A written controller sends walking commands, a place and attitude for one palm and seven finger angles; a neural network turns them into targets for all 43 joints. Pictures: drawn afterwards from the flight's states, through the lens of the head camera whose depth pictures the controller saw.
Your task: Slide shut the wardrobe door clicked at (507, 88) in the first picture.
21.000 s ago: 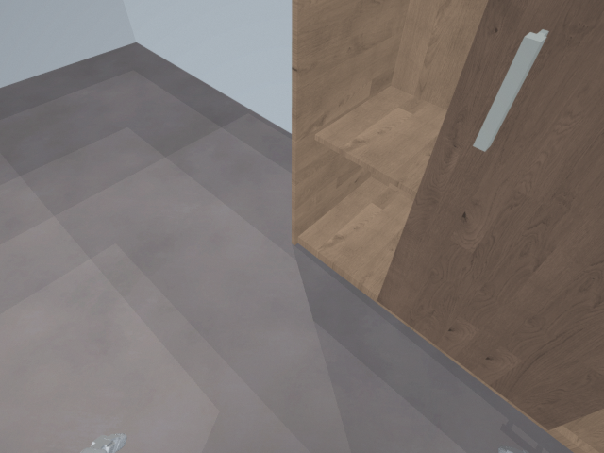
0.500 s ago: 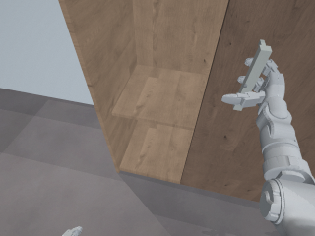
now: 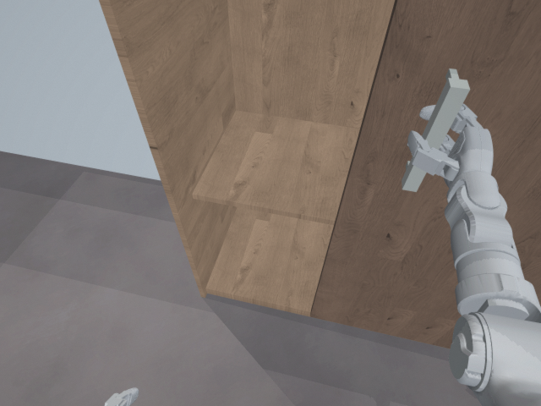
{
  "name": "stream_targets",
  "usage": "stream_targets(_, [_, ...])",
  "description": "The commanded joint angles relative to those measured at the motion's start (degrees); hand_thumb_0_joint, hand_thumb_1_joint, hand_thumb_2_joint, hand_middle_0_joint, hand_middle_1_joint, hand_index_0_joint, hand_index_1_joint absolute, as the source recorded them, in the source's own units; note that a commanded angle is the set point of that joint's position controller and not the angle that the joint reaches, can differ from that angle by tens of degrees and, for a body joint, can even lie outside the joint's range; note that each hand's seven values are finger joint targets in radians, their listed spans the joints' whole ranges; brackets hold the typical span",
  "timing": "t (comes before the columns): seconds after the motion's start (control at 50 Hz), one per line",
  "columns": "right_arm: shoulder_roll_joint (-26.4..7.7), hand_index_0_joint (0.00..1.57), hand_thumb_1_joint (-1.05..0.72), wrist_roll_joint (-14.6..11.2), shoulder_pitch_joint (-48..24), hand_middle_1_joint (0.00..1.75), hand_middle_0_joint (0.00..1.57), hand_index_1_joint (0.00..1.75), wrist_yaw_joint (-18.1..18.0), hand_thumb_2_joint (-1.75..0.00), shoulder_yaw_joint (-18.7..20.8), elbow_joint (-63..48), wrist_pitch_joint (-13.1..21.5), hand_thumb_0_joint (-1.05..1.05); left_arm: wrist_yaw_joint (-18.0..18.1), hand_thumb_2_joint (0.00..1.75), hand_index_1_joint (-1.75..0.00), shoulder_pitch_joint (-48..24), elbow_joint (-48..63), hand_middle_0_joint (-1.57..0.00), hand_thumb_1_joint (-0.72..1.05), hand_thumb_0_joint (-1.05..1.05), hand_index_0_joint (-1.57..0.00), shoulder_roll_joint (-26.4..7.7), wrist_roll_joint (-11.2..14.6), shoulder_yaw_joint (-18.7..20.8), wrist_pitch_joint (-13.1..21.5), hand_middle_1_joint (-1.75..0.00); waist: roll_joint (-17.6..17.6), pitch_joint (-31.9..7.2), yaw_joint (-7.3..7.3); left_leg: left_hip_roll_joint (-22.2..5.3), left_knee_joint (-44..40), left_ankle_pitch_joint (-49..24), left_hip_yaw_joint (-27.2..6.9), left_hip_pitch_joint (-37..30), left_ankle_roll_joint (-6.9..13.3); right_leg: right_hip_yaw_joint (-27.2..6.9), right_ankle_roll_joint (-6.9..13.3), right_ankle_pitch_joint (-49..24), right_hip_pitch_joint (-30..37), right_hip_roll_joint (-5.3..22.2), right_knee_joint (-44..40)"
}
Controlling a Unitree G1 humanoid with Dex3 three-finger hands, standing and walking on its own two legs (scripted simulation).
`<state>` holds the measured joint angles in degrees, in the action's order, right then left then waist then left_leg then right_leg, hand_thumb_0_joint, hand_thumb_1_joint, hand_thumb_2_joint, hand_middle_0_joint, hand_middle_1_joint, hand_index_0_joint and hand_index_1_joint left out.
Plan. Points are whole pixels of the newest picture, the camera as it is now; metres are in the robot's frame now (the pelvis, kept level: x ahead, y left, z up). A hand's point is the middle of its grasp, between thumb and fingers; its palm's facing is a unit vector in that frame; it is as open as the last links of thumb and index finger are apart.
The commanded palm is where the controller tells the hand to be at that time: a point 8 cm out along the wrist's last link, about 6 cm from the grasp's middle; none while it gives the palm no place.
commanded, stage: grip the handle and tug to test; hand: right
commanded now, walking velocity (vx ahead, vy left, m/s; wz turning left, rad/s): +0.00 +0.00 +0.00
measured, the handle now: (429, 134) +0.50 -0.19 +0.16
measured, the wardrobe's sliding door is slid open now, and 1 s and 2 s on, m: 0.41 0.41 0.41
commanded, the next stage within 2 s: tug the door sideways, standing still in 0.78 s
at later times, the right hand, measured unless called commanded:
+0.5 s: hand (416, 149) +0.46 -0.16 +0.16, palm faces +0.14 +0.99 +0.00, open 5.6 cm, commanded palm +0.42 -0.21 +0.16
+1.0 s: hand (416, 150) +0.46 -0.16 +0.16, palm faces +0.13 +0.99 +0.01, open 5.6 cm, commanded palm +0.43 -0.20 +0.16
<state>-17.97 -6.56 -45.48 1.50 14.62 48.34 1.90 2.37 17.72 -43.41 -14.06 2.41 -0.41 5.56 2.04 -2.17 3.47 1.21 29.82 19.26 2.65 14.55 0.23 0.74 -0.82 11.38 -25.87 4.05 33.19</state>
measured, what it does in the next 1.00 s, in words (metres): stands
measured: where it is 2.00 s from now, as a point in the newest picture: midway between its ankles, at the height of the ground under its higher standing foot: outside the picture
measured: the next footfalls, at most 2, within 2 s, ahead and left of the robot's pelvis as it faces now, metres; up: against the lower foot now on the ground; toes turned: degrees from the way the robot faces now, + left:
none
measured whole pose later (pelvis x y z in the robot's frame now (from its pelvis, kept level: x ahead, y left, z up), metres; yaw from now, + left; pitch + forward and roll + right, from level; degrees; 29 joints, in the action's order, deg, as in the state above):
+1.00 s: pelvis +0.04 +0.00 +0.01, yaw +1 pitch +3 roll +1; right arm -13.8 -8.0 -32.2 -1.0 14.2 26.3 -9.2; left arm 2.8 14.1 -40.7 -13.3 2.5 0.1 2.9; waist 1.5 -3.1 1.7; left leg 0.7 25.7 20.1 0.7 8.6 0.2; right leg 2.8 -1.1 13.5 -19.5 3.8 30.0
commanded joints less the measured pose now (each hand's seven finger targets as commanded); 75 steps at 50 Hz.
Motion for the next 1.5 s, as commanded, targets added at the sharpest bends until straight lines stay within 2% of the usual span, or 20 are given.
stream_targets(0.0, [-13.7, 0.45, -0.9, -1.6, -29.3, 1.4, 0.45, 1.4, -0.6, -0.9, 4.2, -11.8, 3.5, 0.0, 1.0, 0.9, -0.3, -0.7, 5.8, -0.2, 0.9, 0.0, -0.2, -8.6, 0.0, 2.5, 2.3, -0.3, -1.1, -18.1, 0.12, 2.4, -4.9, -18.5, -0.8, 5.0, 0.0, -0.5, 2.6, -8.8, 18.9, -3.9, -1.7])
stream_targets(0.08, [-16.4, 0.45, -0.9, 0.1, -28.7, 1.4, 0.45, 1.4, -2.3, -0.9, 6.4, -13.1, 3.7, 0.0, 0.8, 0.9, -0.3, -0.4, 6.0, -0.2, 0.9, 0.0, -0.2, -8.4, -0.6, 2.4, 2.0, -0.3, -1.7, -19.6, -0.91, 2.2, -4.0, -19.8, -0.7, 3.5, 0.1, -0.5, 2.6, -10.4, 18.7, -4.0, -1.5])
stream_targets(0.12, [-15.4, 0.45, -0.9, 0.3, -26.3, 1.4, 0.45, 1.4, -2.7, -0.9, 6.3, -14.7, 4.0, 0.0, 0.6, 0.9, -0.3, -1.0, 6.7, -0.2, 0.9, 0.0, -0.2, -8.0, -0.5, 2.5, 1.9, -0.3, -0.5, -20.8, -1.33, 2.2, -3.6, -21.9, -0.7, 2.6, 0.1, -0.2, 2.5, -12.0, 19.5, -4.1, -1.3])
stream_targets(0.18, [-12.7, 0.45, -0.9, -0.1, -27.9, 1.4, 0.45, 1.4, -2.2, -0.9, 3.5, -14.3, 3.8, 0.0, 0.7, 0.9, -0.3, -1.4, 6.7, -0.2, 0.9, 0.0, -0.2, -7.9, -0.4, 2.2, 1.6, -0.3, -2.0, -17.8, -0.09, 2.3, -4.4, -20.2, -0.8, 3.3, -0.1, 0.1, 2.6, -9.9, 18.4, -3.9, -1.7])
stream_targets(0.26, [-13.1, 0.45, -0.9, 0.2, -29.3, 1.4, 0.45, 1.4, -2.3, -0.9, 3.5, -13.1, 3.7, 0.0, 1.0, 0.9, -0.3, -1.7, 6.7, -0.2, 0.9, 0.0, -0.2, -8.1, -0.3, 2.3, 1.6, -0.3, -1.4, -16.8, 0.32, 2.3, -4.9, -17.9, -1.0, 4.9, -0.1, 0.0, 2.6, -8.0, 18.3, -3.8, -2.0])
stream_targets(0.34, [-12.7, 0.45, -0.9, 0.6, -30.1, 1.4, 0.45, 1.4, -2.3, -0.9, 2.9, -13.4, 4.1, 0.0, 1.0, 0.9, -0.3, -1.4, 6.5, -0.2, 0.9, 0.0, -0.2, -8.0, -0.4, 2.3, 1.6, -0.3, -0.5, -18.4, 0.37, 2.3, -4.6, -18.5, -1.0, 5.0, 0.0, -0.1, 2.6, -8.8, 19.5, -3.9, -1.7])
stream_targets(0.46, [-10.2, 0.45, -0.9, -0.5, -25.1, 1.4, 0.45, 1.4, -1.9, -0.9, 2.1, -16.6, 4.0, 0.0, 0.5, 0.9, -0.3, -1.9, 7.4, -0.2, 0.9, 0.0, -0.2, -7.8, -0.2, 2.6, 2.0, -0.3, -1.0, -20.5, -0.66, 2.5, -4.3, -21.5, -0.7, 2.9, 0.0, 0.2, 2.6, -11.4, 20.6, -3.9, -1.7])
stream_targets(0.52, [-12.2, 0.45, -0.9, -0.9, -20.4, 1.4, 0.45, 1.4, -1.6, -0.9, 4.2, -18.4, 3.3, 0.0, 0.5, 0.9, -0.3, -2.5, 7.9, -0.2, 0.9, 0.0, -0.2, -7.9, -0.1, 2.6, 1.7, -0.3, -1.8, -20.3, -2.08, 2.4, -4.2, -23.8, -0.9, 0.4, 0.0, 0.6, 2.7, -12.2, 19.4, -4.0, -2.1])
stream_targets(0.56, [-10.0, 0.45, -0.9, -1.0, -20.6, 1.4, 0.45, 1.4, -1.3, -0.9, 2.2, -21.0, 2.8, 0.0, 0.4, 0.9, -0.3, -3.0, 8.4, -0.2, 0.9, 0.0, -0.2, -7.7, 0.1, 2.7, 1.7, -0.3, -0.2, -20.1, -1.8, 2.5, -4.4, -23.3, -0.7, 0.8, 0.1, 0.7, 2.5, -12.4, 20.4, -4.0, -2.3])
stream_targets(0.6, [-11.4, 0.45, -0.9, -1.2, -18.2, 1.4, 0.45, 1.4, -1.5, -0.9, 3.6, -22.0, 2.0, 0.0, 0.5, 0.9, -0.3, -3.1, 8.4, -0.2, 0.9, 0.0, -0.2, -7.8, 0.1, 2.8, 1.6, -0.3, -0.3, -19.7, -2.25, 2.4, -4.6, -24.4, -0.9, 0.1, 0.1, 0.9, 2.7, -13.3, 20.4, -3.9, -2.3])
stream_targets(0.66, [-8.5, 0.45, -0.9, -1.5, -14.5, 1.4, 0.45, 1.4, -1.4, -0.9, 1.9, -25.8, 0.6, 0.0, 0.3, 0.9, -0.3, -4.2, 9.4, -0.2, 0.9, 0.0, -0.2, -7.5, 0.2, 2.8, 1.5, -0.3, -0.6, -19.8, -2.88, 2.6, -4.4, -26.6, -0.6, -0.9, 0.2, 1.2, 2.6, -15.4, 21.4, -3.9, -2.6])
stream_targets(0.82, [-8.2, 0.45, -0.9, -2.3, -4.6, 1.4, 0.45, 1.4, -1.4, -0.9, 3.2, -35.6, -4.4, 0.0, 0.3, 0.9, -0.3, -6.2, 10.8, -0.2, 0.9, 0.0, -0.2, -7.2, 0.3, 3.0, 0.6, -0.3, -0.7, -20.9, -4.81, 2.4, -3.9, -35.1, -0.6, -5.3, 0.1, 2.0, 2.7, -22.9, 23.4, -3.8, -2.7])
stream_targets(0.86, [-6.7, 0.45, -0.9, -2.3, -4.2, 1.4, 0.45, 1.4, -1.5, -0.9, 2.0, -39.9, -5.5, 0.0, 0.3, 0.9, -0.3, -6.7, 11.2, -0.2, 0.9, 0.0, -0.2, -6.9, 0.2, 3.0, 0.4, -0.3, 0.9, -22.4, -4.66, 2.3, -3.8, -37.1, -0.5, -5.7, 0.1, 2.1, 2.6, -26.1, 25.6, -3.7, -2.6])
stream_targets(0.9, [-9.7, 0.45, -0.9, -2.0, -11.4, 1.4, 0.45, 1.4, -2.0, -0.9, 3.3, -36.2, -7.0, 0.0, 1.1, 0.9, -0.3, -6.1, 9.5, -0.2, 0.9, 0.0, -0.2, -7.5, 0.0, 2.8, -0.5, -0.3, -1.5, -18.6, -2.48, 2.2, -4.5, -37.8, -0.7, -4.1, -0.2, 1.8, 2.8, -25.0, 24.0, -3.6, -2.3])
stream_targets(0.98, [-1.0, 0.45, -0.9, -1.5, -19.3, 1.4, 0.45, 1.4, -2.8, -0.9, -4.1, -35.5, -8.2, 0.0, 1.3, 0.9, -0.3, -5.5, 8.3, -0.2, 0.9, 0.0, -0.2, -6.6, -0.1, 2.9, -0.5, -0.3, 0.7, -17.5, -0.04, 2.4, -5.2, -34.6, -0.4, 0.1, 0.0, 1.1, 2.5, -25.1, 26.8, -3.7, -1.5])
stream_targets(1.0, [-2.0, 0.45, -0.9, -1.3, -20.0, 1.4, 0.45, 1.4, -3.4, -0.9, -2.9, -35.3, -8.2, 0.0, 1.3, 0.9, -0.3, -5.2, 7.9, -0.2, 0.9, 0.0, -0.2, -6.8, -0.3, 3.2, -0.5, -0.3, 1.6, -19.9, -0.15, 2.3, -4.9, -34.3, -0.3, 0.3, 0.1, 0.6, 2.3, -25.7, 27.8, -3.7, -1.2])
stream_targets(1.08, [3.3, 0.45, -0.9, -0.3, -21.8, 1.4, 0.45, 1.4, -4.2, -0.9, -7.7, -33.8, -7.0, 0.0, 1.0, 0.9, -0.3, -4.6, 6.9, -0.2, 0.9, 0.0, -0.2, -6.4, -0.6, 3.2, -0.2, -0.3, 1.8, -21.8, 0.67, 2.3, -4.2, -34.6, 0.0, 1.5, 0.3, -0.4, 2.0, -28.2, 30.2, -3.8, -0.4])
stream_targets(1.16, [6.8, 0.45, -0.9, -0.8, -24.6, 1.4, 0.45, 1.4, -4.2, -0.9, -10.3, -30.7, -5.2, 0.0, 0.7, 0.9, -0.3, -5.1, 6.4, -0.2, 0.9, 0.0, -0.2, -6.3, -0.6, 3.2, 0.7, -0.3, -1.4, -21.3, 1.43, 2.3, -4.1, -32.5, 0.3, 2.9, 0.1, -1.1, 2.1, -24.6, 29.2, -4.0, -0.4])
stream_targets(1.4, [14.2, 0.45, -0.9, -0.9, -36.0, 1.4, 0.45, 1.4, -5.4, -0.9, -17.9, -26.0, 1.4, 0.0, -1.2, 0.9, -0.3, -3.8, 3.8, -0.2, 0.9, 0.0, -0.2, -6.2, -0.3, 3.0, 4.9, -0.3, 1.2, -21.0, 3.61, 2.7, -4.1, -23.1, 0.7, 8.8, 0.4, -2.9, 1.7, -16.8, 29.7, -4.2, 0.0])
stream_targets(1.48, [13.7, 0.45, -0.9, -0.8, -37.7, 1.4, 0.45, 1.4, -5.8, -0.9, -17.9, -24.5, 3.1, 0.0, -1.5, 0.9, -0.3, -2.7, 2.8, -0.2, 0.9, 0.0, -0.2, -6.6, -0.4, 3.2, 6.4, -0.3, 0.3, -22.3, 3.4, 3.0, -3.8, -21.3, 0.9, 9.2, 0.6, -3.3, 1.5, -15.5, 29.4, -4.3, 0.0])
